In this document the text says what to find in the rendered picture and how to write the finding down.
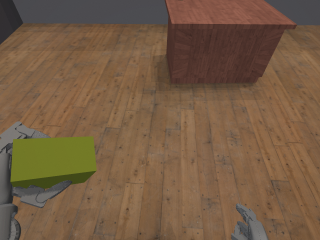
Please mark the sponge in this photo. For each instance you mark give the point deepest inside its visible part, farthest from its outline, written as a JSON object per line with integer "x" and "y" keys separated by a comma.
{"x": 45, "y": 162}

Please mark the left robot hand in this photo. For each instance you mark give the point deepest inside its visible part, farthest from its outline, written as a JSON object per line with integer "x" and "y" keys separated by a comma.
{"x": 33, "y": 195}

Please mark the right robot hand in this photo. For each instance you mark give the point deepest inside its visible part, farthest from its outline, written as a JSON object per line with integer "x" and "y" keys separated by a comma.
{"x": 254, "y": 230}

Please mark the robot left forearm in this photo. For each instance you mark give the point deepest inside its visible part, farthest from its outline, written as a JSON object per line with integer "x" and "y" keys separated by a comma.
{"x": 10, "y": 228}

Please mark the table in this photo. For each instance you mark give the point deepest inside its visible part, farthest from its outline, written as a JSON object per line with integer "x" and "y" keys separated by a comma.
{"x": 221, "y": 41}

